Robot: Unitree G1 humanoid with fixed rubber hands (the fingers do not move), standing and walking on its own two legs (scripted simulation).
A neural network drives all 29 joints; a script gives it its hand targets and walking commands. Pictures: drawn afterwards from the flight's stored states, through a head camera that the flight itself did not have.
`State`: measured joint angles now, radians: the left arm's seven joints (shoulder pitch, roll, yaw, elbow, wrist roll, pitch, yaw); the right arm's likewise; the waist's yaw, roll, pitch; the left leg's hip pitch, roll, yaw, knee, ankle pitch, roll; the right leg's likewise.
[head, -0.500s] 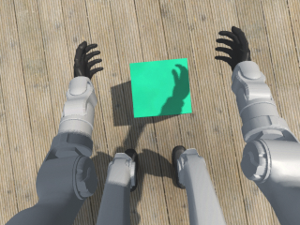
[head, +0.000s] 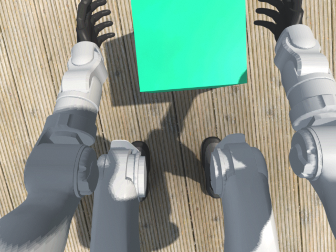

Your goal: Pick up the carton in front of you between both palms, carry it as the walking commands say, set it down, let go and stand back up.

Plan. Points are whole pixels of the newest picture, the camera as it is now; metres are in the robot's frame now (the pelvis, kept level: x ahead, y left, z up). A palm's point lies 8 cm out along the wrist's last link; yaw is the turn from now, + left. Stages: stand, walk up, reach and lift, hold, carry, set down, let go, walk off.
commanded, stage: reach and lift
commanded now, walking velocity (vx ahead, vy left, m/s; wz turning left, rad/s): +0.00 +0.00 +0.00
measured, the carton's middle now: (185, 48) +0.52 -0.05 -0.28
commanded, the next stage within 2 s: none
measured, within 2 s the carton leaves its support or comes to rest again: leaves its support in 0.94 s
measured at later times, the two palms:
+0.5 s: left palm (102, 44) +0.53 +0.13 -0.21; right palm (267, 32) +0.52 -0.22 -0.21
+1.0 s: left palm (111, 37) +0.53 +0.11 -0.19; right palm (256, 26) +0.53 -0.19 -0.20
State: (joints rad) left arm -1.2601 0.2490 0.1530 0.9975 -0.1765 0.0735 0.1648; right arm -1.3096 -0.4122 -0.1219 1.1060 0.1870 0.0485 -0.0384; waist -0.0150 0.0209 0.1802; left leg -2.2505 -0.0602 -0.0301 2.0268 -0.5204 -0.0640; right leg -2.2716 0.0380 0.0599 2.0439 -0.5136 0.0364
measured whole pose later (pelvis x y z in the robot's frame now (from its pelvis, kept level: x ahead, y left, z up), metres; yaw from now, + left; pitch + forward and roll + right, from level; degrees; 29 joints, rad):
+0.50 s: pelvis +0.01 +0.00 -0.03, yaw +0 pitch +39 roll +2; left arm -1.32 0.26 0.07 1.10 -0.25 0.00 0.17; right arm -1.36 -0.41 -0.03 1.18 0.23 -0.01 -0.07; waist -0.02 0.04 0.27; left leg -2.28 -0.06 -0.03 2.15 -0.56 -0.07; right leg -2.31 0.02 0.05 2.18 -0.56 0.02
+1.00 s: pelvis +0.00 +0.00 -0.04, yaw +0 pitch +38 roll +2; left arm -1.36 0.17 0.22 1.06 -0.13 0.09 0.21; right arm -1.42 -0.33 -0.04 1.17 0.16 0.10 -0.12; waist -0.02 0.05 0.27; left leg -2.28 -0.10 -0.05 2.18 -0.56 -0.09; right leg -2.30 0.03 0.05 2.20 -0.56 0.03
